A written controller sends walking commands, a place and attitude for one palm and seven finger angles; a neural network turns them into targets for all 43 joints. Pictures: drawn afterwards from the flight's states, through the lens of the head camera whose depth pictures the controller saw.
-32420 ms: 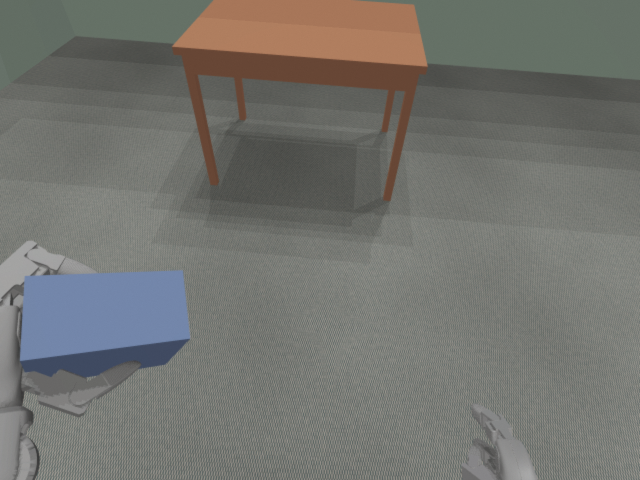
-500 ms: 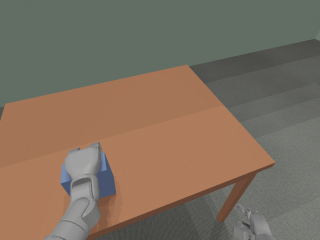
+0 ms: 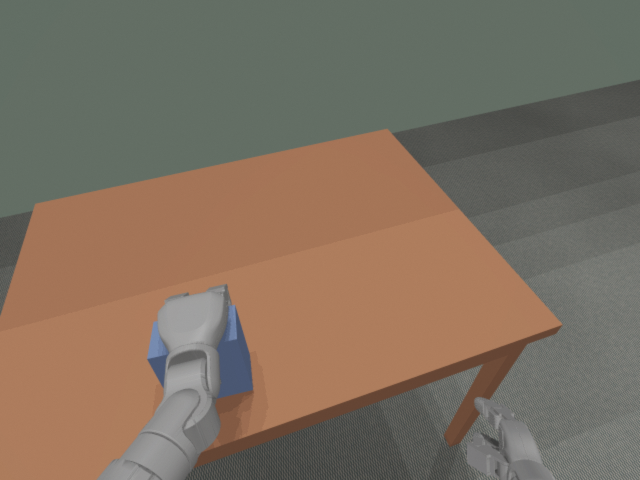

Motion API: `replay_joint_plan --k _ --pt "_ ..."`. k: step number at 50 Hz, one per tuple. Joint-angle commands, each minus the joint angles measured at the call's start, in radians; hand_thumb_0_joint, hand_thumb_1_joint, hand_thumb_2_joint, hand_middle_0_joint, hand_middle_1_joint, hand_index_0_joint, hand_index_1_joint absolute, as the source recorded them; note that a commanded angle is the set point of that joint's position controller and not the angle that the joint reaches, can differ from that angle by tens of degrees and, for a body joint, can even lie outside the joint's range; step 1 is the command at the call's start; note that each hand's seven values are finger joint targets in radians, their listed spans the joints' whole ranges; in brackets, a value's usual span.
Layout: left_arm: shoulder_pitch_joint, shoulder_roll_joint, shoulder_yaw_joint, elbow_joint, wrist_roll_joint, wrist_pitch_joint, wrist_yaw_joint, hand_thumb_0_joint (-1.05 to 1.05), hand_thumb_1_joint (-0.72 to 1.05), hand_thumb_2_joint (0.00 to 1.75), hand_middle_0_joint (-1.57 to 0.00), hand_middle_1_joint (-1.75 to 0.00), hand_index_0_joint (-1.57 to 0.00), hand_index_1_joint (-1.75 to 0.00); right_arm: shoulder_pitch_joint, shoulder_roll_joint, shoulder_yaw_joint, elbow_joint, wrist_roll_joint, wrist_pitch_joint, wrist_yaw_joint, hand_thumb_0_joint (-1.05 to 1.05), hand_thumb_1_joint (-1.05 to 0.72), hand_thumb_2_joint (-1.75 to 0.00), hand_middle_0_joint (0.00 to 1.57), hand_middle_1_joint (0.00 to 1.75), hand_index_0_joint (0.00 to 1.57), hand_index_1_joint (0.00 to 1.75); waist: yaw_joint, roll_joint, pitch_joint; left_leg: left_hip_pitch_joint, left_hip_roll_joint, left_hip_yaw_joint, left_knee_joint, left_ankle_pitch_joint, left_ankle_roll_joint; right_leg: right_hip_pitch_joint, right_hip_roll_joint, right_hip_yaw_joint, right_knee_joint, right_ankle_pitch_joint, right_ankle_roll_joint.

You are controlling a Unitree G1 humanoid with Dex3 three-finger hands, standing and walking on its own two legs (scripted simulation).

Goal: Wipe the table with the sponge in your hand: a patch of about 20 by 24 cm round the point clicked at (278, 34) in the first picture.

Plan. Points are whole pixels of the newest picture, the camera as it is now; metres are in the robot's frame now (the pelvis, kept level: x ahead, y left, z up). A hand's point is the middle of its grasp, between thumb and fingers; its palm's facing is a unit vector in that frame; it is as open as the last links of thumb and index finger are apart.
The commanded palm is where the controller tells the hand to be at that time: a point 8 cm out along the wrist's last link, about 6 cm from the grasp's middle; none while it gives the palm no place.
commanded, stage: slide across to the third lane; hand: left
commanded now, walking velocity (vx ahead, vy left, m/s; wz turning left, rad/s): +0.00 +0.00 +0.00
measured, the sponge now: (208, 365) +0.28 +0.22 -0.06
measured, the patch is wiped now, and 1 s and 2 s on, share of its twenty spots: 0.40 0.50 0.95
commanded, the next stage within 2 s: wipe forward along the third lane in 0.34 s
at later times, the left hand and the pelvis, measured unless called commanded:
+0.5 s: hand (248, 331) +0.32 +0.15 -0.01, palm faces -0.07 -0.05 -1.00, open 10.7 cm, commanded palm +0.29 +0.14 +0.04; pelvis -0.01 -0.01 +0.00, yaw +0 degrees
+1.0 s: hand (251, 312) +0.35 +0.16 -0.01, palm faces -0.12 -0.01 -0.99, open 10.7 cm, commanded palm +0.34 +0.16 +0.02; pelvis -0.03 -0.03 -0.01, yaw -1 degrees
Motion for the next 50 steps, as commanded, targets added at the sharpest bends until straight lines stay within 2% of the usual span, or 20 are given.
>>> replay_joint_plan --k 1,3,4,6,8,9,11,14,16,18,19,22,24,28,29,33,34,43,48,50 --pt "-0.277 -0.089 -0.061 -0.134 -0.018 -0.057 0.015 0.00 0.10 1.30 -1.20 -1.60 -1.20 -1.60 -0.179 -0.103 -0.033 -0.150 -0.002 -0.054 0.005 0.00 -0.90 -0.90 0.20 0.30 0.20 0.30 -0.043 -0.135 -0.176 0.119 0.012 -0.026 -0.068 0.228 0.017 0.026 0.022 0.003 -0.068 0.237 -0.061" --pt "-0.324 -0.101 -0.072 -0.110 -0.022 -0.056 0.021 0.00 0.10 1.30 -1.20 -1.60 -1.20 -1.60 -0.178 -0.105 -0.033 -0.140 -0.001 -0.053 0.006 0.00 -0.90 -0.90 0.20 0.30 0.20 0.30 -0.050 -0.149 -0.169 0.115 0.014 -0.026 -0.072 0.218 0.017 0.020 0.021 0.000 -0.071 0.232 -0.059" --pt "-0.346 -0.074 -0.041 -0.104 -0.027 -0.055 0.027 0.00 0.10 1.30 -1.20 -1.60 -1.20 -1.60 -0.182 -0.108 -0.034 -0.136 0.000 -0.053 0.004 0.00 -0.90 -0.90 0.20 0.30 0.20 0.30 -0.044 -0.135 -0.175 0.113 0.014 -0.029 -0.079 0.206 0.015 0.020 0.025 0.008 -0.076 0.212 -0.061" --pt "-0.402 -0.118 -0.086 -0.077 -0.027 -0.055 0.034 0.00 0.10 1.30 -1.20 -1.60 -1.20 -1.60 -0.175 -0.100 -0.033 -0.127 0.001 -0.053 0.006 0.00 -0.90 -0.90 0.20 0.30 0.20 0.30 -0.060 -0.137 -0.175 0.118 0.013 -0.022 -0.070 0.200 0.017 0.008 0.022 -0.005 -0.074 0.211 -0.058" --pt "-0.385 -0.136 -0.092 -0.049 -0.028 -0.050 0.037 0.00 0.10 1.30 -1.20 -1.60 -1.20 -1.60 -0.174 -0.101 -0.034 -0.124 -0.001 -0.052 0.009 0.00 -0.90 -0.90 0.20 0.30 0.20 0.30 -0.052 -0.153 -0.191 0.111 0.012 -0.022 -0.070 0.208 0.015 0.019 0.021 -0.009 -0.069 0.224 -0.057" --pt "-0.398 -0.108 -0.057 -0.046 -0.035 -0.049 0.042 0.00 0.10 1.30 -1.20 -1.60 -1.20 -1.60 -0.176 -0.104 -0.036 -0.121 -0.001 -0.051 0.009 0.00 -0.90 -0.90 0.20 0.30 0.20 0.30 -0.041 -0.144 -0.212 0.112 0.011 -0.021 -0.072 0.212 0.015 0.032 0.023 0.000 -0.071 0.231 -0.060" --pt "-0.430 -0.163 -0.110 -0.027 -0.037 -0.050 0.046 0.00 0.10 1.30 -1.20 -1.60 -1.20 -1.60 -0.171 -0.097 -0.035 -0.119 0.000 -0.048 0.014 0.00 -0.90 -0.90 0.20 0.30 0.20 0.30 -0.057 -0.150 -0.208 0.115 0.010 -0.017 -0.064 0.215 0.017 0.022 0.019 -0.011 -0.068 0.235 -0.056" --pt "-0.446 -0.131 -0.071 0.007 -0.035 -0.043 0.054 0.00 0.10 1.30 -1.20 -1.60 -1.20 -1.60 -0.173 -0.102 -0.037 -0.111 -0.002 -0.042 0.017 0.00 -0.90 -0.90 0.20 0.30 0.20 0.30 -0.046 -0.154 -0.207 0.099 0.009 -0.022 -0.071 0.202 0.013 0.027 0.023 -0.004 -0.075 0.219 -0.060" --pt "-0.475 -0.178 -0.116 0.030 -0.023 -0.037 0.063 0.00 0.10 1.30 -1.20 -1.60 -1.20 -1.60 -0.168 -0.094 -0.038 -0.109 -0.003 -0.038 0.023 0.00 -0.90 -0.90 0.20 0.30 0.20 0.30 -0.057 -0.143 -0.204 0.106 0.008 -0.013 -0.059 0.213 0.017 0.016 0.020 -0.011 -0.069 0.239 -0.058" --pt "-0.442 -0.156 -0.084 0.045 -0.027 -0.032 0.071 0.00 0.10 1.30 -1.20 -1.60 -1.20 -1.60 -0.169 -0.095 -0.041 -0.111 -0.007 -0.033 0.030 0.00 -0.90 -0.90 0.20 0.30 0.20 0.30 -0.039 -0.136 -0.222 0.098 0.006 -0.005 -0.058 0.222 0.014 0.039 0.019 -0.008 -0.067 0.260 -0.060" --pt "-0.420 -0.099 -0.016 0.050 -0.034 -0.027 0.077 0.00 0.10 1.30 -1.20 -1.60 -1.20 -1.60 -0.174 -0.102 -0.042 -0.109 -0.008 -0.029 0.027 0.00 -0.90 -0.90 0.20 0.30 0.20 0.30 -0.019 -0.150 -0.244 0.090 0.005 -0.008 -0.067 0.222 0.011 0.065 0.023 0.006 -0.072 0.265 -0.063" --pt "-0.429 -0.122 -0.039 0.070 -0.025 -0.004 0.093 0.00 0.10 1.30 -1.20 -1.60 -1.20 -1.60 -0.186 -0.096 -0.038 -0.113 -0.006 -0.020 0.028 0.00 -0.90 -0.90 0.20 0.30 0.20 0.30 -0.031 -0.169 -0.205 0.068 0.001 0.005 -0.070 0.202 0.010 0.065 0.014 0.006 -0.078 0.268 -0.055" --pt "-0.450 -0.061 0.033 0.101 -0.030 0.008 0.106 0.00 0.10 1.30 -1.20 -1.60 -1.20 -1.60 -0.189 -0.102 -0.038 -0.101 -0.007 -0.018 0.021 0.00 -0.90 -0.90 0.20 0.30 0.20 0.30 -0.024 -0.169 -0.196 0.052 0.001 0.006 -0.079 0.181 0.008 0.066 0.016 0.023 -0.094 0.254 -0.055" --pt "-0.556 -0.058 0.023 0.165 -0.018 0.026 0.115 0.00 0.10 1.30 -1.20 -1.60 -1.20 -1.60 -0.176 -0.101 -0.031 -0.083 -0.006 -0.022 0.002 0.00 -0.90 -0.90 0.20 0.30 0.20 0.30 -0.058 -0.169 -0.168 0.035 -0.004 0.023 -0.083 0.127 0.011 0.040 0.005 0.029 -0.113 0.203 -0.042" --pt "-0.549 -0.005 0.079 0.173 -0.015 0.028 0.118 0.00 0.10 1.30 -1.20 -1.60 -1.20 -1.60 -0.176 -0.105 -0.033 -0.079 -0.008 -0.021 -0.003 0.00 -0.90 -0.90 0.20 0.30 0.20 0.30 -0.042 -0.155 -0.186 0.031 -0.005 0.019 -0.088 0.127 0.010 0.051 0.008 0.042 -0.116 0.199 -0.046" --pt "-0.605 -0.037 0.036 0.234 0.015 0.019 0.110 0.00 0.10 1.30 -1.20 -1.60 -1.20 -1.60 -0.146 -0.102 -0.031 -0.072 -0.011 -0.021 -0.012 0.00 -0.90 -0.90 0.20 0.30 0.20 0.30 -0.070 -0.137 -0.196 0.017 -0.007 0.030 -0.075 0.119 0.011 0.030 0.001 0.040 -0.107 0.201 -0.042" --pt "-0.603 0.015 0.093 0.248 0.019 0.014 0.111 0.00 0.10 1.30 -1.20 -1.60 -1.20 -1.60 -0.138 -0.108 -0.034 -0.067 -0.013 -0.022 -0.017 0.00 -0.90 -0.90 0.20 0.30 0.20 0.30 -0.060 -0.156 -0.208 0.007 -0.008 0.024 -0.075 0.118 0.011 0.039 0.005 0.050 -0.108 0.200 -0.045" --pt "-0.677 0.044 0.130 0.390 0.023 -0.040 0.139 0.00 0.10 1.30 -1.20 -1.60 -1.20 -1.60 -0.081 -0.107 -0.034 -0.052 -0.021 -0.042 -0.044 0.00 -0.90 -0.90 0.20 0.30 0.20 0.30 -0.094 -0.204 -0.199 -0.079 -0.002 0.036 -0.049 0.041 0.011 -0.019 -0.005 0.060 -0.102 0.121 -0.023" --pt "-0.781 0.083 0.145 0.487 0.034 -0.049 0.153 0.00 0.10 1.30 -1.20 -1.60 -1.20 -1.60 -0.040 -0.114 -0.032 -0.034 -0.023 -0.055 -0.048 0.00 -0.90 -0.90 0.20 0.30 0.20 0.30 -0.118 -0.168 -0.178 -0.127 0.003 0.037 -0.033 -0.010 0.012 -0.088 -0.006 0.054 -0.094 0.033 -0.019" --pt "-0.793 0.124 0.178 0.516 0.030 -0.054 0.160 0.00 0.10 1.30 -1.20 -1.60 -1.20 -1.60 -0.024 -0.118 -0.032 -0.031 -0.023 -0.061 -0.049 0.00 -0.90 -0.90 0.20 0.30 0.20 0.30 -0.111 -0.153 -0.206 -0.147 0.002 0.035 -0.028 -0.020 0.012 -0.091 -0.003 0.050 -0.082 0.006 -0.018"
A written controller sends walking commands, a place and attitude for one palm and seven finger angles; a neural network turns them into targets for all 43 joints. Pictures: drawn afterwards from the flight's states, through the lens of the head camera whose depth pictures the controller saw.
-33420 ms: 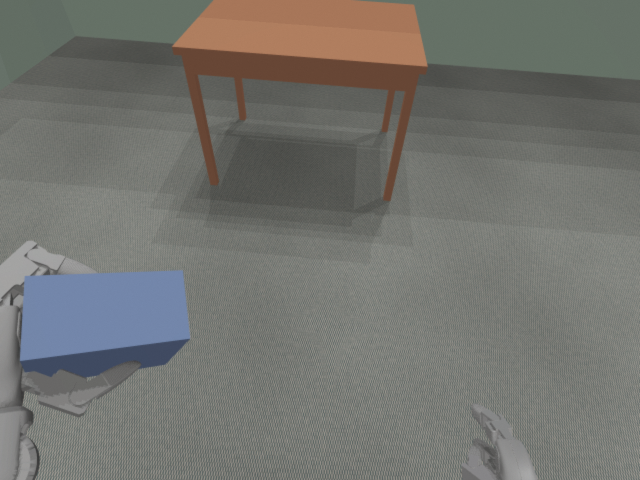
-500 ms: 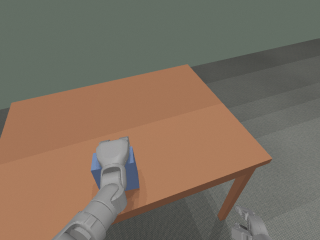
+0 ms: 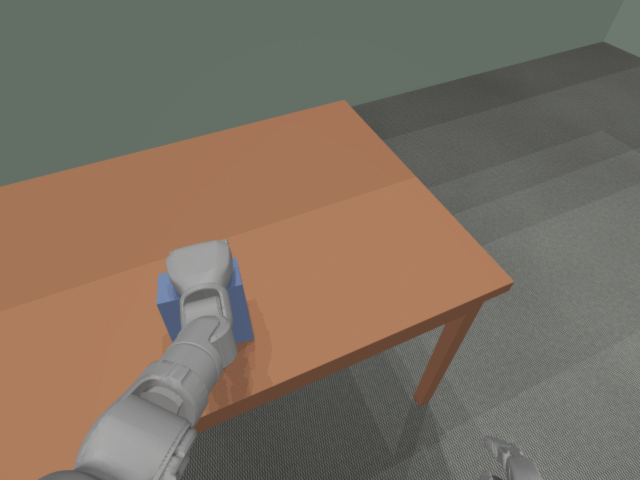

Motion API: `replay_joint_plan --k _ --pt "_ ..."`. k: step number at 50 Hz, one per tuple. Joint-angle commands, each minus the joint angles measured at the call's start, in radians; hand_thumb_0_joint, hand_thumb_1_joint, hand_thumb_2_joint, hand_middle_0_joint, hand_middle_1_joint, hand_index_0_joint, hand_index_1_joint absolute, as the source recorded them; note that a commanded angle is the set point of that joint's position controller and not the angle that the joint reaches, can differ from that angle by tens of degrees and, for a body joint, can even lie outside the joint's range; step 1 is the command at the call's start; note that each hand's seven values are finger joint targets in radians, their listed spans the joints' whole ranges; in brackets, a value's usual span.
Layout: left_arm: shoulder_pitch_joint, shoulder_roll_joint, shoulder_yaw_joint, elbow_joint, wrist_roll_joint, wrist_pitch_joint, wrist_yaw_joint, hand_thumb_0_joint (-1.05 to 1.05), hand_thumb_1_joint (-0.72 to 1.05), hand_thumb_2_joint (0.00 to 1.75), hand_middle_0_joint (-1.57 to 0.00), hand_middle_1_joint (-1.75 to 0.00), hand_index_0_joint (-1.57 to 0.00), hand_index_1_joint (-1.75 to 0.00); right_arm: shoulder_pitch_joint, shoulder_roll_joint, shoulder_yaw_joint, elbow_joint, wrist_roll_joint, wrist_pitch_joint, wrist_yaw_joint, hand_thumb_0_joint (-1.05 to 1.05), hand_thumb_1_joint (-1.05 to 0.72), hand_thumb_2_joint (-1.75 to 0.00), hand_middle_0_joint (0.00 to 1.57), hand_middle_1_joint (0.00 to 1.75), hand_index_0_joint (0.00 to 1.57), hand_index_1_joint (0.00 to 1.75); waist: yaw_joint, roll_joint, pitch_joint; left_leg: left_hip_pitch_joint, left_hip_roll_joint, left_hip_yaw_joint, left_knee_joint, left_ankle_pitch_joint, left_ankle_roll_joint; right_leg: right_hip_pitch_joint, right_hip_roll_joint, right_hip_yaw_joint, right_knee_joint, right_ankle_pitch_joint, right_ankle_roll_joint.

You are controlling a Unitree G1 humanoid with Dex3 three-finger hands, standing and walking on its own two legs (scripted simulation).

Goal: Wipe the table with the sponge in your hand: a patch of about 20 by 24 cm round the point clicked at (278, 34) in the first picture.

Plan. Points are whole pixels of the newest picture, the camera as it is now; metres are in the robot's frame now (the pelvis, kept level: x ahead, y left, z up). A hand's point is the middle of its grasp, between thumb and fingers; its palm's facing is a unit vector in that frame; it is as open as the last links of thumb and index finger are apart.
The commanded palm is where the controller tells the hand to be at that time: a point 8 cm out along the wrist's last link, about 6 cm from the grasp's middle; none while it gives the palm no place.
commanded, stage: wipe forward along the third lane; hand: left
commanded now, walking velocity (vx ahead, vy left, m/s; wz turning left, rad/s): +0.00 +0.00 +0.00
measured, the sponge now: (210, 316) +0.36 +0.20 -0.05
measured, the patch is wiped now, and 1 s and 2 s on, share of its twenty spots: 0.50 0.95 0.95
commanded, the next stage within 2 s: wipe back along the third lane in 1.06 s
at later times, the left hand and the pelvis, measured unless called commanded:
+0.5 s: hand (205, 262) +0.43 +0.21 +0.00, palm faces -0.12 +0.00 -0.99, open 10.7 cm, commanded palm +0.42 +0.21 +0.03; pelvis -0.01 +0.00 -0.01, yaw -1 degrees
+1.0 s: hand (198, 238) +0.48 +0.23 +0.00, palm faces -0.12 +0.00 -0.99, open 10.7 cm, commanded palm +0.47 +0.23 +0.03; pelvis +0.00 +0.02 -0.02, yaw -2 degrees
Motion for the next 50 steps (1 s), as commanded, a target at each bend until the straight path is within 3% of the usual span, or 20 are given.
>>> replay_joint_plan --k 1,3,4,6,11,14,18,19,21,24,26,29,35,36,39,44,47,50 --pt "-0.389 0.188 0.053 -0.030 0.026 -0.007 0.062 0.00 0.10 1.30 -1.20 -1.60 -1.20 -1.60 -0.068 -0.120 -0.031 -0.112 -0.008 -0.055 -0.008 0.00 -0.90 -0.90 0.20 0.30 0.20 0.30 -0.042 -0.138 -0.197 0.007 -0.024 0.043 -0.047 -0.064 0.046 0.082 -0.033 0.057 -0.133 -0.018 0.017" --pt "-0.386 0.209 0.070 0.002 0.019 -0.009 0.066 0.00 0.10 1.30 -1.20 -1.60 -1.20 -1.60 -0.054 -0.123 -0.032 -0.110 -0.008 -0.061 -0.008 0.00 -0.90 -0.90 0.20 0.30 0.20 0.30 -0.043 -0.151 -0.210 -0.016 -0.023 0.045 -0.040 -0.071 0.047 0.091 -0.037 0.065 -0.135 -0.023 0.021" --pt "-0.401 0.249 0.108 0.013 0.016 -0.012 0.069 0.00 0.10 1.30 -1.20 -1.60 -1.20 -1.60 -0.047 -0.127 -0.035 -0.105 -0.007 -0.062 -0.008 0.00 -0.90 -0.90 0.20 0.30 0.20 0.30 -0.041 -0.155 -0.230 -0.026 -0.022 0.040 -0.037 -0.065 0.047 0.100 -0.034 0.067 -0.128 -0.021 0.021" --pt "-0.425 0.226 0.079 0.023 0.014 -0.014 0.070 0.00 0.10 1.30 -1.20 -1.60 -1.20 -1.60 -0.031 -0.126 -0.034 -0.107 -0.007 -0.067 -0.008 0.00 -0.90 -0.90 0.20 0.30 0.20 0.30 -0.053 -0.144 -0.230 -0.032 -0.021 0.042 -0.031 -0.072 0.049 0.083 -0.035 0.064 -0.126 -0.024 0.024" --pt "-0.473 0.271 0.100 0.070 0.018 -0.015 0.071 0.00 0.10 1.30 -1.20 -1.60 -1.20 -1.60 0.006 -0.134 -0.035 -0.096 -0.006 -0.079 -0.004 0.00 -0.90 -0.90 0.20 0.30 0.20 0.30 -0.067 -0.131 -0.236 -0.060 -0.017 0.043 -0.020 -0.078 0.052 0.069 -0.034 0.062 -0.121 -0.028 0.028" --pt "-0.511 0.306 0.123 0.089 0.019 -0.021 0.070 0.00 0.10 1.30 -1.20 -1.60 -1.20 -1.60 0.021 -0.142 -0.037 -0.089 -0.006 -0.089 -0.003 0.00 -0.90 -0.90 0.20 0.30 0.20 0.30 -0.080 -0.153 -0.242 -0.081 -0.016 0.040 -0.013 -0.084 0.054 0.064 -0.032 0.068 -0.121 -0.032 0.031" --pt "-0.533 0.290 0.100 0.117 0.024 -0.028 0.070 0.00 0.10 1.30 -1.20 -1.60 -1.20 -1.60 0.054 -0.142 -0.037 -0.085 -0.008 -0.104 0.001 0.00 -0.90 -0.90 0.20 0.30 0.20 0.30 -0.089 -0.119 -0.252 -0.089 -0.014 0.045 -0.002 -0.093 0.055 0.036 -0.029 0.061 -0.110 -0.039 0.029" --pt "-0.544 0.324 0.132 0.124 0.024 -0.032 0.070 0.00 0.10 1.30 -1.20 -1.60 -1.20 -1.60 0.057 -0.145 -0.040 -0.080 -0.007 -0.106 0.002 0.00 -0.90 -0.90 0.20 0.30 0.20 0.30 -0.088 -0.113 -0.257 -0.093 -0.012 0.037 -0.002 -0.087 0.054 0.033 -0.025 0.057 -0.104 -0.034 0.026" --pt "-0.549 0.315 0.122 0.127 0.020 -0.034 0.072 0.00 0.10 1.30 -1.20 -1.60 -1.20 -1.60 0.074 -0.145 -0.040 -0.082 -0.010 -0.110 0.005 0.00 -0.90 -0.90 0.20 0.30 0.20 0.30 -0.091 -0.103 -0.275 -0.094 -0.012 0.043 0.009 -0.075 0.056 0.040 -0.026 0.056 -0.096 -0.001 0.027" --pt "-0.576 0.370 0.156 0.141 0.018 -0.035 0.071 0.00 0.10 1.30 -1.20 -1.60 -1.20 -1.60 0.086 -0.152 -0.038 -0.078 -0.010 -0.116 0.006 0.00 -0.90 -0.90 0.20 0.30 0.20 0.30 -0.095 -0.122 -0.305 -0.118 -0.011 0.042 0.015 -0.067 0.057 0.065 -0.026 0.060 -0.090 0.019 0.032" --pt "-0.588 0.355 0.130 0.154 0.025 -0.030 0.067 0.00 0.10 1.30 -1.20 -1.60 -1.20 -1.60 0.098 -0.153 -0.036 -0.080 -0.009 -0.117 0.008 0.00 -0.90 -0.90 0.20 0.30 0.20 0.30 -0.106 -0.108 -0.277 -0.123 -0.010 0.043 0.018 -0.074 0.058 0.038 -0.025 0.055 -0.090 0.011 0.032" --pt "-0.606 0.350 0.132 0.166 0.040 -0.029 0.064 0.00 0.10 1.30 -1.20 -1.60 -1.20 -1.60 0.111 -0.155 -0.040 -0.075 -0.012 -0.121 0.014 0.00 -0.90 -0.90 0.20 0.30 0.20 0.30 -0.114 -0.092 -0.297 -0.109 -0.007 0.038 0.026 -0.040 0.058 0.022 -0.020 0.045 -0.075 0.055 0.028" --pt "-0.622 0.388 0.151 0.188 0.039 -0.032 0.062 0.00 0.10 1.30 -1.20 -1.60 -1.20 -1.60 0.142 -0.161 -0.039 -0.075 -0.016 -0.121 0.019 0.00 -0.90 -0.90 0.20 0.30 0.20 0.30 -0.116 -0.072 -0.323 -0.120 -0.008 0.040 0.042 -0.020 0.058 0.017 -0.015 0.037 -0.057 0.083 0.028" --pt "-0.631 0.405 0.160 0.194 0.040 -0.030 0.061 0.00 0.10 1.30 -1.20 -1.60 -1.20 -1.60 0.145 -0.163 -0.038 -0.075 -0.016 -0.120 0.018 0.00 -0.90 -0.90 0.20 0.30 0.20 0.30 -0.120 -0.090 -0.319 -0.129 -0.007 0.040 0.045 -0.026 0.059 0.017 -0.016 0.036 -0.057 0.079 0.029" --pt "-0.676 0.383 0.146 0.215 0.048 -0.025 0.061 0.00 0.10 1.30 -1.20 -1.60 -1.20 -1.60 0.149 -0.165 -0.039 -0.069 -0.017 -0.125 0.021 0.00 -0.90 -0.90 0.20 0.30 0.20 0.30 -0.138 -0.078 -0.294 -0.124 -0.002 0.029 0.043 -0.027 0.060 -0.034 -0.010 0.024 -0.053 0.057 0.027" --pt "-0.720 0.409 0.157 0.224 0.058 -0.026 0.056 0.00 0.10 1.30 -1.20 -1.60 -1.20 -1.60 0.176 -0.171 -0.042 -0.065 -0.022 -0.123 0.026 0.00 -0.90 -0.90 0.20 0.30 0.20 0.30 -0.143 -0.049 -0.352 -0.110 0.002 0.025 0.061 0.012 0.059 -0.041 -0.006 0.016 -0.025 0.091 0.022" --pt "-0.719 0.380 0.136 0.239 0.060 -0.024 0.055 0.00 0.10 1.30 -1.20 -1.60 -1.20 -1.60 0.195 -0.172 -0.044 -0.065 -0.027 -0.121 0.034 0.00 -0.90 -0.90 0.20 0.30 0.20 0.30 -0.150 -0.045 -0.361 -0.105 0.004 0.026 0.075 0.034 0.059 -0.058 -0.001 0.008 -0.014 0.121 0.020" --pt "-0.749 0.421 0.161 0.248 0.059 -0.023 0.053 0.00 0.10 1.30 -1.20 -1.60 -1.20 -1.60 0.209 -0.177 -0.045 -0.062 -0.028 -0.118 0.034 0.00 -0.90 -0.90 0.20 0.30 0.20 0.30 -0.155 -0.048 -0.373 -0.120 0.005 0.024 0.083 0.042 0.060 -0.054 0.000 0.008 -0.004 0.131 0.021"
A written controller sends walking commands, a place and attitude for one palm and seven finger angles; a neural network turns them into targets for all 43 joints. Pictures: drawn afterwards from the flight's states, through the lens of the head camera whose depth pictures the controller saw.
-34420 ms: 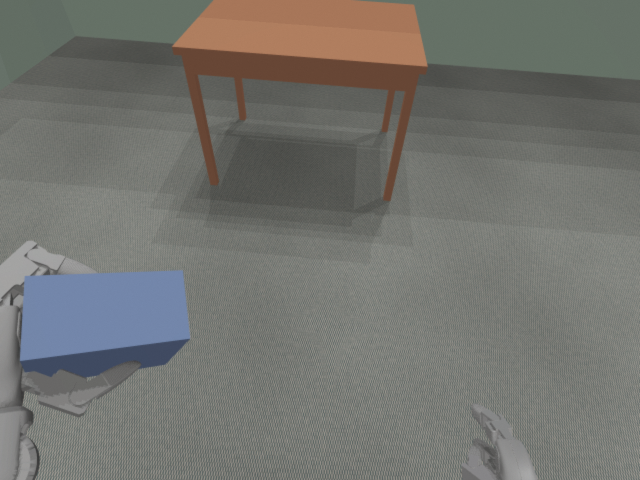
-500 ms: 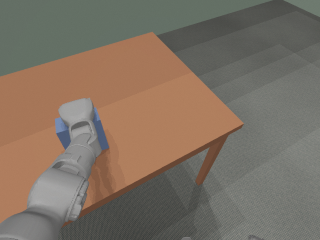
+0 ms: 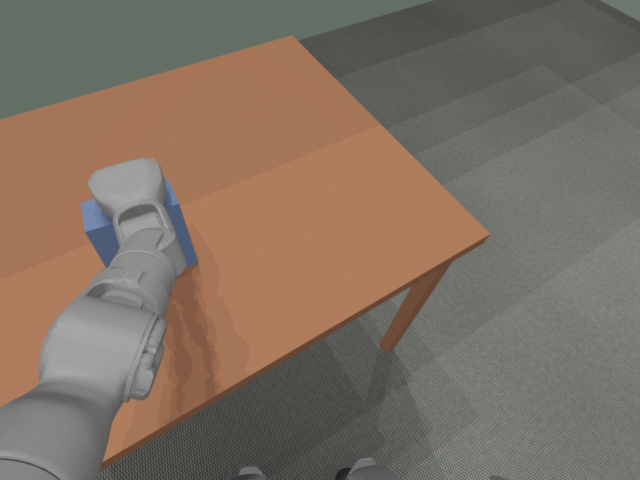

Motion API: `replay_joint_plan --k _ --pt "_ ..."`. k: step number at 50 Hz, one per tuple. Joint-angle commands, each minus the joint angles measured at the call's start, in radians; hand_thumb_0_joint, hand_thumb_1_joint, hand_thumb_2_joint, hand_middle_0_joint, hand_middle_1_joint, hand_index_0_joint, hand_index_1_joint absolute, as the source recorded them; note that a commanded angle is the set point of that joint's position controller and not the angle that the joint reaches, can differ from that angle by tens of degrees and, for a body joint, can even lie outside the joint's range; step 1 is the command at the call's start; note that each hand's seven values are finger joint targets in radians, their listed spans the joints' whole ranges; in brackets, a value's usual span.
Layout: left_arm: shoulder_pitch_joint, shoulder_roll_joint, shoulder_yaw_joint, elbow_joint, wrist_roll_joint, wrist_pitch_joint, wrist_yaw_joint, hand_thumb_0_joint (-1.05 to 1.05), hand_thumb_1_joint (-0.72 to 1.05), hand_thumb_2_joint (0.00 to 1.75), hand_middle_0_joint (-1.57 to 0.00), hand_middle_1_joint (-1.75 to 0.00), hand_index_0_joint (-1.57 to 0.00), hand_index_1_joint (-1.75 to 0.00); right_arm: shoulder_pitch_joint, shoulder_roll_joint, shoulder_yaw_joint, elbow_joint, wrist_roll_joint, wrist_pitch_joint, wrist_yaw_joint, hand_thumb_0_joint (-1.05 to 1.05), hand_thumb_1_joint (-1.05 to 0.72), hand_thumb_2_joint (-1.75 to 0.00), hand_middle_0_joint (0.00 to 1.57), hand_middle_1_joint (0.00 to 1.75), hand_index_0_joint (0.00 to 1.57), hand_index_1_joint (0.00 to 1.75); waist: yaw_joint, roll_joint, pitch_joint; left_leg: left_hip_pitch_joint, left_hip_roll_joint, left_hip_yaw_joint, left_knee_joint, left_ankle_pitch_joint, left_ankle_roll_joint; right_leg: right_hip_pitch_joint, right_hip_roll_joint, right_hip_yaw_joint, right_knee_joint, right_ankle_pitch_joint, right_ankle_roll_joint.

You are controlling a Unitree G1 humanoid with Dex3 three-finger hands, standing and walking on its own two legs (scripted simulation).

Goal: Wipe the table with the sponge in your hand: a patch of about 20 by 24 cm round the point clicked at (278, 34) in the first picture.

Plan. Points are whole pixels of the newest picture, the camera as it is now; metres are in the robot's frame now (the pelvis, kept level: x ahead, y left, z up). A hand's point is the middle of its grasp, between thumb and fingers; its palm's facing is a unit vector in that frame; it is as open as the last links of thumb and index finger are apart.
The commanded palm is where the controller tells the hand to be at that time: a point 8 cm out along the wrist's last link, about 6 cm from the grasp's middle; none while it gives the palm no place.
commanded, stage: wipe forward along the third lane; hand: left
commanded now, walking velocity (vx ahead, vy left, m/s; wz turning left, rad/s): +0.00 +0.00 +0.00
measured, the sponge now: (148, 244) +0.46 +0.23 -0.03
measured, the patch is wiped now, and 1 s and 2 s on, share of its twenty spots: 0.95 0.95 0.95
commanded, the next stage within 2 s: wipe back along the third lane in 0.06 s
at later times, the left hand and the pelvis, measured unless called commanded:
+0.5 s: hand (137, 212) +0.48 +0.23 +0.01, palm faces -0.06 +0.01 -1.00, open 10.7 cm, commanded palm +0.44 +0.21 +0.04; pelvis +0.02 +0.02 +0.01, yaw -1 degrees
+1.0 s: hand (144, 235) +0.44 +0.21 +0.02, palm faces -0.06 -0.04 -1.00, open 10.8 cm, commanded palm +0.39 +0.18 +0.05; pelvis +0.06 +0.02 +0.02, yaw +1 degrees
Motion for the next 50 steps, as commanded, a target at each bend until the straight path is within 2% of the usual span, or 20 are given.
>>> replay_joint_plan --k 1,3,6,8,12,14,15,18,23,26,28,29,32,38,39,41,43,46,49,50 --pt "-0.370 0.242 0.009 -0.084 0.036 0.021 0.042 0.00 0.10 1.30 -1.20 -1.60 -1.20 -1.60 0.079 -0.167 -0.049 -0.068 -0.007 -0.027 -0.004 0.00 -0.90 -0.90 0.20 0.30 0.20 0.30 -0.027 -0.040 -0.332 0.160 -0.005 0.012 -0.074 0.090 0.037 0.197 -0.010 -0.004 -0.089 0.133 -0.011" --pt "-0.387 0.257 0.011 -0.062 0.042 0.027 0.041 0.00 0.10 1.30 -1.20 -1.60 -1.20 -1.60 0.083 -0.174 -0.048 -0.062 -0.008 -0.028 -0.005 0.00 -0.90 -0.90 0.20 0.30 0.20 0.30 -0.042 -0.071 -0.301 0.142 -0.003 0.011 -0.072 0.068 0.039 0.179 -0.010 -0.005 -0.094 0.110 -0.008" --pt "-0.412 0.307 0.032 -0.063 0.053 0.024 0.035 0.00 0.10 1.30 -1.20 -1.60 -1.20 -1.60 0.099 -0.178 -0.047 -0.066 -0.010 -0.028 -0.004 0.00 -0.90 -0.90 0.20 0.30 0.20 0.30 -0.037 -0.035 -0.331 0.132 -0.004 0.009 -0.060 0.080 0.040 0.178 -0.009 -0.005 -0.078 0.117 -0.012" --pt "-0.385 0.273 0.014 -0.044 0.061 0.026 0.029 0.00 0.10 1.30 -1.20 -1.60 -1.20 -1.60 0.108 -0.176 -0.049 -0.066 -0.013 -0.027 0.001 0.00 -0.90 -0.90 0.20 0.30 0.20 0.30 -0.037 -0.024 -0.333 0.147 -0.003 0.006 -0.057 0.097 0.038 0.162 -0.005 -0.011 -0.073 0.122 -0.016" --pt "-0.256 0.143 -0.037 -0.079 0.032 0.015 0.003 0.00 0.10 1.30 -1.20 -1.60 -1.20 -1.60 0.108 -0.158 -0.058 -0.089 -0.011 -0.021 0.018 0.00 -0.90 -0.90 0.20 0.30 0.20 0.30 0.002 -0.008 -0.385 0.222 0.005 0.003 -0.061 0.167 0.031 0.180 0.005 -0.026 -0.071 0.167 -0.023" --pt "-0.222 0.121 -0.025 -0.109 0.018 0.004 0.002 0.00 0.10 1.30 -1.20 -1.60 -1.20 -1.60 0.102 -0.154 -0.066 -0.088 -0.010 -0.017 0.021 0.00 -0.90 -0.90 0.20 0.30 0.20 0.30 0.012 -0.010 -0.406 0.252 0.010 -0.001 -0.064 0.207 0.029 0.195 0.007 -0.028 -0.067 0.196 -0.024" --pt "-0.210 0.109 -0.032 -0.131 0.008 0.000 0.006 0.00 0.10 1.30 -1.20 -1.60 -1.20 -1.60 0.101 -0.151 -0.066 -0.092 -0.009 -0.014 0.024 0.00 -0.90 -0.90 0.20 0.30 0.20 0.30 0.020 0.005 -0.404 0.263 0.011 -0.001 -0.067 0.214 0.028 0.195 0.009 -0.030 -0.069 0.196 -0.025" --pt "-0.138 0.055 -0.045 -0.122 -0.035 0.018 0.021 0.00 0.10 1.30 -1.20 -1.60 -1.20 -1.60 0.075 -0.148 -0.065 -0.089 -0.001 -0.004 0.030 0.00 -0.90 -0.90 0.20 0.30 0.20 0.30 0.029 -0.060 -0.343 0.247 0.011 0.004 -0.093 0.185 0.026 0.221 0.008 -0.036 -0.093 0.184 -0.020" --pt "-0.128 -0.035 -0.106 -0.139 -0.053 0.056 0.034 0.00 0.10 1.30 -1.20 -1.60 -1.20 -1.60 0.031 -0.140 -0.064 -0.076 0.005 0.008 0.040 0.00 -0.90 -0.90 0.20 0.30 0.20 0.30 0.032 -0.028 -0.275 0.302 0.015 0.004 -0.130 0.188 0.023 0.206 0.006 -0.045 -0.120 0.155 -0.026" --pt "-0.102 -0.047 -0.107 -0.162 -0.060 0.069 0.032 0.00 0.10 1.30 -1.20 -1.60 -1.20 -1.60 0.009 -0.137 -0.062 -0.080 0.005 0.021 0.042 0.00 -0.90 -0.90 0.20 0.30 0.20 0.30 0.049 -0.037 -0.300 0.334 0.013 0.000 -0.139 0.237 0.021 0.243 0.004 -0.047 -0.115 0.200 -0.031" --pt "-0.060 -0.120 -0.151 -0.182 -0.068 0.071 0.028 0.00 0.10 1.30 -1.20 -1.60 -1.20 -1.60 -0.009 -0.129 -0.064 -0.088 0.005 0.029 0.046 0.00 -0.90 -0.90 0.20 0.30 0.20 0.30 0.050 -0.056 -0.304 0.358 0.012 0.005 -0.137 0.271 0.021 0.262 0.004 -0.049 -0.122 0.242 -0.031" --pt "-0.051 -0.106 -0.124 -0.198 -0.077 0.066 0.026 0.00 0.10 1.30 -1.20 -1.60 -1.20 -1.60 -0.021 -0.129 -0.066 -0.087 0.006 0.031 0.045 0.00 -0.90 -0.90 0.20 0.30 0.20 0.30 0.064 -0.043 -0.316 0.372 0.016 -0.002 -0.140 0.303 0.018 0.273 0.001 -0.048 -0.117 0.262 -0.036" --pt "-0.003 -0.144 -0.155 -0.216 -0.075 0.074 0.022 0.00 0.10 1.30 -1.20 -1.60 -1.20 -1.60 -0.039 -0.125 -0.067 -0.093 0.004 0.051 0.048 0.00 -0.90 -0.90 0.20 0.30 0.20 0.30 0.066 -0.075 -0.300 0.399 0.015 0.003 -0.139 0.347 0.017 0.296 0.000 -0.052 -0.119 0.315 -0.035" --pt "0.141 -0.194 -0.183 -0.325 -0.079 0.097 0.018 0.00 0.10 1.30 -1.20 -1.60 -1.20 -1.60 -0.099 -0.120 -0.069 -0.121 0.003 0.091 0.055 0.00 -0.90 -0.90 0.20 0.30 0.20 0.30 0.095 -0.112 -0.317 0.445 0.012 0.012 -0.135 0.490 0.014 0.392 -0.011 -0.044 -0.123 0.487 -0.037" --pt "0.149 -0.223 -0.199 -0.366 -0.088 0.100 0.013 0.00 0.10 1.30 -1.20 -1.60 -1.20 -1.60 -0.120 -0.114 -0.069 -0.132 0.005 0.095 0.058 0.00 -0.90 -0.90 0.20 0.30 0.20 0.30 0.102 -0.101 -0.331 0.459 0.013 0.009 -0.132 0.545 0.014 0.407 -0.014 -0.042 -0.118 0.521 -0.039" --pt "0.177 -0.207 -0.205 -0.393 -0.080 0.123 0.009 0.00 0.10 1.30 -1.20 -1.60 -1.20 -1.60 -0.134 -0.117 -0.068 -0.134 0.006 0.112 0.062 0.00 -0.90 -0.90 0.20 0.30 0.20 0.30 0.107 -0.082 -0.302 0.479 0.013 0.005 -0.137 0.554 0.010 0.408 -0.015 -0.047 -0.126 0.521 -0.041" --pt "0.180 -0.247 -0.250 -0.415 -0.076 0.146 -0.001 0.00 0.10 1.30 -1.20 -1.60 -1.20 -1.60 -0.159 -0.113 -0.067 -0.139 0.008 0.128 0.065 0.00 -0.90 -0.90 0.20 0.30 0.20 0.30 0.099 -0.090 -0.262 0.489 0.011 0.005 -0.149 0.538 0.011 0.407 -0.015 -0.051 -0.138 0.506 -0.044" --pt "0.187 -0.215 -0.239 -0.459 -0.065 0.164 -0.016 0.00 0.10 1.30 -1.20 -1.60 -1.20 -1.60 -0.186 -0.115 -0.061 -0.150 0.009 0.145 0.060 0.00 -0.90 -0.90 0.20 0.30 0.20 0.30 0.110 -0.080 -0.261 0.498 0.004 0.003 -0.159 0.534 0.009 0.433 -0.017 -0.051 -0.140 0.515 -0.050" --pt "0.234 -0.228 -0.254 -0.510 -0.061 0.170 -0.032 0.00 0.10 1.30 -1.20 -1.60 -1.20 -1.60 -0.218 -0.111 -0.059 -0.167 0.011 0.158 0.058 0.00 -0.90 -0.90 0.20 0.30 0.20 0.30 0.124 -0.074 -0.282 0.509 -0.001 0.002 -0.164 0.553 0.009 0.467 -0.021 -0.046 -0.140 0.539 -0.054" --pt "0.237 -0.246 -0.281 -0.514 -0.056 0.172 -0.038 0.00 0.10 1.30 -1.20 -1.60 -1.20 -1.60 -0.217 -0.110 -0.057 -0.168 0.008 0.163 0.058 0.00 -0.90 -0.90 0.20 0.30 0.20 0.30 0.118 -0.065 -0.265 0.519 -0.002 0.003 -0.162 0.549 0.011 0.460 -0.019 -0.048 -0.141 0.535 -0.055"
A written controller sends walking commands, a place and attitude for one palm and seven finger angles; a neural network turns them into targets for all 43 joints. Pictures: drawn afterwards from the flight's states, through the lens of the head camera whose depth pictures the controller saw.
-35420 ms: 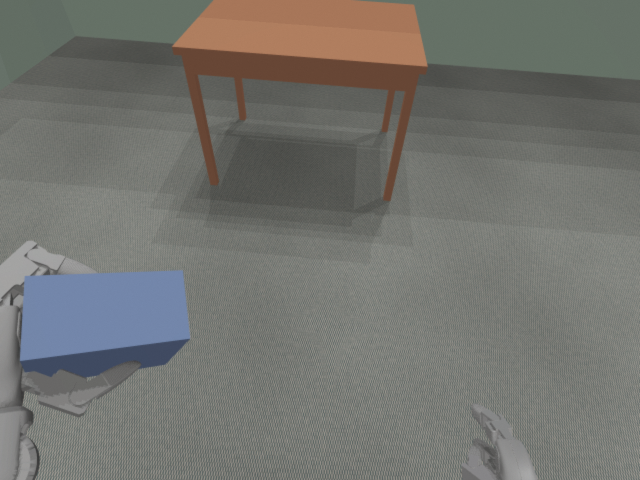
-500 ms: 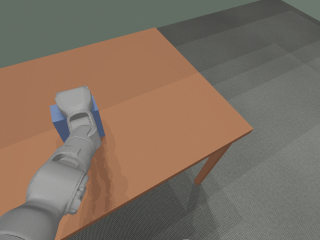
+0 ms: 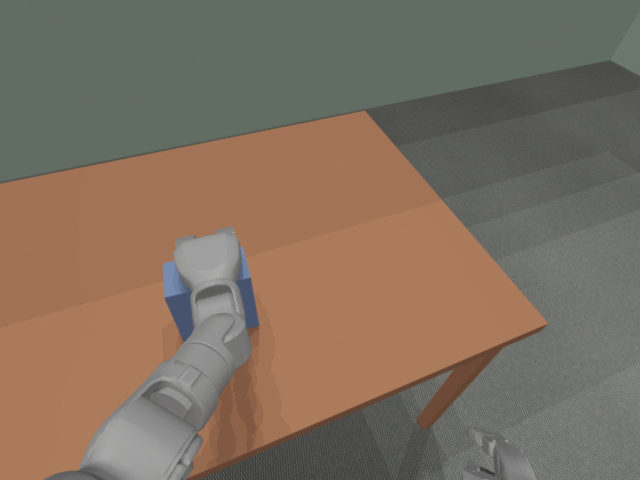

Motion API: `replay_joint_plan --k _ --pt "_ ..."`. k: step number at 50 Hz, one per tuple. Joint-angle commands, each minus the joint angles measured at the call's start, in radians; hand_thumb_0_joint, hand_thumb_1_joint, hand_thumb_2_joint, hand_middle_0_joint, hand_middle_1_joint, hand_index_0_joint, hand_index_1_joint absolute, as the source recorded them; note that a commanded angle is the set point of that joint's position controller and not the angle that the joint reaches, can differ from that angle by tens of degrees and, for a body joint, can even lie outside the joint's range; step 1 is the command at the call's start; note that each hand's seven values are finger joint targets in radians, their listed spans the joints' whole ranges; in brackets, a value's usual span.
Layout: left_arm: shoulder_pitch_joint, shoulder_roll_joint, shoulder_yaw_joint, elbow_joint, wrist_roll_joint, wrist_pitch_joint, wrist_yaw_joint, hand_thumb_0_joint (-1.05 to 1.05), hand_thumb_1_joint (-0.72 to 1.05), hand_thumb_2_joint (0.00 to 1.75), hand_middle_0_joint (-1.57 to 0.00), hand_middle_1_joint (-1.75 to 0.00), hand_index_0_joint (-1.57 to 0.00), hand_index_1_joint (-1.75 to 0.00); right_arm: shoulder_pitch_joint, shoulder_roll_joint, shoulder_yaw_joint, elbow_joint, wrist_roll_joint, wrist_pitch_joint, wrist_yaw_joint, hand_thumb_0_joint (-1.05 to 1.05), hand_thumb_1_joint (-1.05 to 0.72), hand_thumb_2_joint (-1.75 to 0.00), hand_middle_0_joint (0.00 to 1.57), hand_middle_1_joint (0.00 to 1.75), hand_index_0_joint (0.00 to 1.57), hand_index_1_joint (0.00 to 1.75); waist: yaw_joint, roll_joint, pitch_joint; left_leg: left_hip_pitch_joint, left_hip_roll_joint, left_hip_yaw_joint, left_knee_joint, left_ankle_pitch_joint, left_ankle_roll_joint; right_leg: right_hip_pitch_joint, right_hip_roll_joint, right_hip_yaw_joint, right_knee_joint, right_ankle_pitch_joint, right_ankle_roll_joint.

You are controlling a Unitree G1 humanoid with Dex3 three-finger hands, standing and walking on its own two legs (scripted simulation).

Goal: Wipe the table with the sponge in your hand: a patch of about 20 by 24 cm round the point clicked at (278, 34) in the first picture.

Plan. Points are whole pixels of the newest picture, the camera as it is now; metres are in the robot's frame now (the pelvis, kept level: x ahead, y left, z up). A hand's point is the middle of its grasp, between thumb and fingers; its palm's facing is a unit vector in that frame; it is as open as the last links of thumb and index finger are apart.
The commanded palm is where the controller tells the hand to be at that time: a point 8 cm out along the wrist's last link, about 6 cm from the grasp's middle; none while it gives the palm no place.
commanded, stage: wipe back along the third lane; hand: left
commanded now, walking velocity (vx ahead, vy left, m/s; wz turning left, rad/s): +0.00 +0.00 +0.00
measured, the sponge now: (216, 304) +0.37 +0.19 -0.05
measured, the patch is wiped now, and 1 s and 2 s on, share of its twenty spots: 0.95 0.95 1.00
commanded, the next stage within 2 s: slide back across to the middle lane in 0.88 s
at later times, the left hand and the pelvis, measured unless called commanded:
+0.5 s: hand (224, 316) +0.33 +0.16 +0.00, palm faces -0.07 -0.03 -1.00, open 10.8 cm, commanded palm +0.28 +0.14 +0.03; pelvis -0.02 -0.01 +0.00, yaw +0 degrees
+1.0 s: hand (231, 339) +0.30 +0.15 -0.01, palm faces -0.06 -0.05 -1.00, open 10.8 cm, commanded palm +0.25 +0.13 +0.03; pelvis -0.02 -0.03 +0.01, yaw +0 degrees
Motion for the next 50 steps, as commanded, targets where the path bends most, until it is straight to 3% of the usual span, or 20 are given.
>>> replay_joint_plan --k 1,6,7,8,11,14,21,22,24,30,33,36,39,40,43,44,45,46,47,50 --pt "-0.130 -0.024 -0.025 -0.094 0.003 0.011 -0.061 0.00 0.10 1.30 -1.20 -1.60 -1.20 -1.60 -0.056 -0.137 -0.036 -0.115 -0.005 -0.011 -0.005 0.00 -0.90 -0.90 0.20 0.30 0.20 0.30 -0.021 -0.061 -0.247 0.220 0.023 0.008 -0.035 0.584 -0.011 0.161 0.007 -0.046 0.003 0.576 -0.070" --pt "-0.107 -0.041 -0.057 -0.143 0.018 0.007 -0.073 0.00 0.10 1.30 -1.20 -1.60 -1.20 -1.60 -0.087 -0.133 -0.029 -0.136 -0.002 -0.004 -0.009 0.00 -0.90 -0.90 0.20 0.30 0.20 0.30 -0.017 -0.051 -0.211 0.215 0.013 0.007 -0.052 0.517 -0.011 0.156 0.008 -0.044 -0.007 0.520 -0.077" --pt "-0.110 -0.032 -0.051 -0.140 0.022 0.005 -0.072 0.00 0.10 1.30 -1.20 -1.60 -1.20 -1.60 -0.085 -0.134 -0.030 -0.132 -0.002 -0.003 -0.010 0.00 -0.90 -0.90 0.20 0.30 0.20 0.30 -0.020 -0.072 -0.204 0.213 0.014 0.005 -0.054 0.503 -0.011 0.156 0.009 -0.044 -0.009 0.513 -0.078" --pt "-0.078 -0.015 -0.031 -0.148 0.021 0.004 -0.070 0.00 0.10 1.30 -1.20 -1.60 -1.20 -1.60 -0.086 -0.135 -0.029 -0.137 -0.002 -0.004 -0.011 0.00 -0.90 -0.90 0.20 0.30 0.20 0.30 -0.005 -0.068 -0.219 0.209 0.010 0.009 -0.055 0.496 -0.012 0.172 0.009 -0.040 -0.008 0.518 -0.079" --pt "-0.103 -0.020 -0.046 -0.158 0.024 -0.001 -0.066 0.00 0.10 1.30 -1.20 -1.60 -1.20 -1.60 -0.101 -0.132 -0.025 -0.138 0.001 -0.004 -0.017 0.00 -0.90 -0.90 0.20 0.30 0.20 0.30 -0.014 -0.070 -0.187 0.199 0.007 0.005 -0.069 0.435 -0.012 0.158 0.008 -0.039 -0.019 0.463 -0.079" --pt "-0.086 -0.025 -0.037 -0.166 0.016 -0.007 -0.064 0.00 0.10 1.30 -1.20 -1.60 -1.20 -1.60 -0.114 -0.129 -0.025 -0.144 0.004 -0.011 -0.016 0.00 -0.90 -0.90 0.20 0.30 0.20 0.30 0.000 -0.073 -0.187 0.192 0.005 0.005 -0.082 0.402 -0.011 0.166 0.010 -0.037 -0.026 0.427 -0.082" --pt "-0.059 -0.016 -0.031 -0.155 0.009 -0.015 -0.045 0.00 0.10 1.30 -1.20 -1.60 -1.20 -1.60 -0.123 -0.129 -0.023 -0.141 0.007 -0.023 -0.021 0.00 -0.90 -0.90 0.20 0.30 0.20 0.30 0.002 -0.088 -0.140 0.171 -0.001 0.010 -0.102 0.296 -0.010 0.149 0.010 -0.030 -0.051 0.312 -0.078" --pt "-0.040 -0.043 -0.050 -0.151 0.006 -0.015 -0.046 0.00 0.10 1.30 -1.20 -1.60 -1.20 -1.60 -0.125 -0.126 -0.023 -0.142 0.008 -0.028 -0.022 0.00 -0.90 -0.90 0.20 0.30 0.20 0.30 0.004 -0.107 -0.139 0.172 -0.002 0.013 -0.105 0.292 -0.007 0.154 0.010 -0.027 -0.056 0.312 -0.077" --pt "-0.024 -0.019 -0.020 -0.175 -0.005 -0.020 -0.043 0.00 0.10 1.30 -1.20 -1.60 -1.20 -1.60 -0.137 -0.128 -0.025 -0.149 0.010 -0.033 -0.022 0.00 -0.90 -0.90 0.20 0.30 0.20 0.30 0.018 -0.107 -0.159 0.164 -0.004 0.012 -0.112 0.285 -0.009 0.175 0.009 -0.020 -0.058 0.309 -0.077" --pt "0.009 -0.026 -0.039 -0.186 -0.008 -0.021 -0.040 0.00 0.10 1.30 -1.20 -1.60 -1.20 -1.60 -0.147 -0.128 -0.023 -0.151 0.013 -0.042 -0.026 0.00 -0.90 -0.90 0.20 0.30 0.20 0.30 0.017 -0.105 -0.117 0.166 -0.009 0.020 -0.122 0.239 -0.006 0.162 0.009 -0.011 -0.078 0.249 -0.073" --pt "0.052 -0.062 -0.074 -0.199 -0.010 -0.019 -0.043 0.00 0.10 1.30 -1.20 -1.60 -1.20 -1.60 -0.157 -0.124 -0.022 -0.157 0.014 -0.048 -0.018 0.00 -0.90 -0.90 0.20 0.30 0.20 0.30 0.020 -0.102 -0.107 0.169 -0.010 0.024 -0.123 0.238 -0.006 0.163 0.007 -0.009 -0.080 0.256 -0.075" --pt "0.047 -0.077 -0.092 -0.221 -0.020 -0.021 -0.044 0.00 0.10 1.30 -1.20 -1.60 -1.20 -1.60 -0.168 -0.121 -0.022 -0.163 0.017 -0.051 -0.016 0.00 -0.90 -0.90 0.20 0.30 0.20 0.30 0.019 -0.098 -0.103 0.176 -0.011 0.024 -0.125 0.228 -0.005 0.159 0.009 -0.011 -0.083 0.233 -0.074" --pt "0.069 -0.056 -0.067 -0.237 -0.023 -0.019 -0.048 0.00 0.10 1.30 -1.20 -1.60 -1.20 -1.60 -0.183 -0.124 -0.023 -0.166 0.019 -0.052 -0.016 0.00 -0.90 -0.90 0.20 0.30 0.20 0.30 0.032 -0.118 -0.110 0.174 -0.013 0.022 -0.126 0.238 -0.006 0.175 0.008 0.001 -0.084 0.254 -0.076" --pt "0.085 -0.077 -0.095 -0.250 -0.025 -0.020 -0.049 0.00 0.10 1.30 -1.20 -1.60 -1.20 -1.60 -0.181 -0.122 -0.022 -0.170 0.019 -0.052 -0.015 0.00 -0.90 -0.90 0.20 0.30 0.20 0.30 0.027 -0.122 -0.108 0.183 -0.014 0.025 -0.123 0.238 -0.003 0.177 0.007 -0.002 -0.083 0.257 -0.073" --pt "0.174 -0.055 -0.072 -0.278 -0.031 -0.016 -0.053 0.00 0.10 1.30 -1.20 -1.60 -1.20 -1.60 -0.191 -0.124 -0.021 -0.177 0.017 -0.050 -0.012 0.00 -0.90 -0.90 0.20 0.30 0.20 0.30 0.046 -0.148 -0.123 0.181 -0.019 0.031 -0.119 0.268 -0.003 0.222 0.002 0.014 -0.081 0.333 -0.073" --pt "0.154 -0.021 -0.041 -0.294 -0.029 -0.017 -0.055 0.00 0.10 1.30 -1.20 -1.60 -1.20 -1.60 -0.204 -0.129 -0.021 -0.176 0.018 -0.047 -0.016 0.00 -0.90 -0.90 0.20 0.30 0.20 0.30 0.047 -0.147 -0.128 0.181 -0.018 0.026 -0.120 0.271 -0.006 0.223 0.002 0.022 -0.081 0.343 -0.075" --pt "0.137 -0.057 -0.087 -0.296 -0.025 -0.014 -0.059 0.00 0.10 1.30 -1.20 -1.60 -1.20 -1.60 -0.202 -0.124 -0.017 -0.177 0.019 -0.045 -0.018 0.00 -0.90 -0.90 0.20 0.30 0.20 0.30 0.030 -0.150 -0.102 0.183 -0.020 0.030 -0.119 0.262 -0.002 0.212 -0.001 0.018 -0.083 0.334 -0.068" --pt "0.118 -0.037 -0.074 -0.295 -0.017 -0.012 -0.058 0.00 0.10 1.30 -1.20 -1.60 -1.20 -1.60 -0.202 -0.125 -0.017 -0.172 0.020 -0.044 -0.018 0.00 -0.90 -0.90 0.20 0.30 0.20 0.30 0.027 -0.135 -0.074 0.179 -0.019 0.028 -0.122 0.246 -0.004 0.189 0.001 0.019 -0.088 0.308 -0.070" --pt "0.104 -0.059 -0.096 -0.299 -0.013 -0.010 -0.060 0.00 0.10 1.30 -1.20 -1.60 -1.20 -1.60 -0.201 -0.123 -0.015 -0.172 0.021 -0.047 -0.019 0.00 -0.90 -0.90 0.20 0.30 0.20 0.30 0.020 -0.137 -0.064 0.182 -0.019 0.030 -0.125 0.244 -0.003 0.183 0.001 0.014 -0.090 0.301 -0.068" --pt "0.110 0.017 -0.030 -0.329 -0.003 -0.007 -0.062 0.00 0.10 1.30 -1.20 -1.60 -1.20 -1.60 -0.203 -0.127 -0.014 -0.173 0.017 -0.046 -0.027 0.00 -0.90 -0.90 0.20 0.30 0.20 0.30 0.041 -0.121 -0.111 0.194 -0.024 0.029 -0.123 0.262 -0.003 0.220 -0.001 0.031 -0.083 0.340 -0.071"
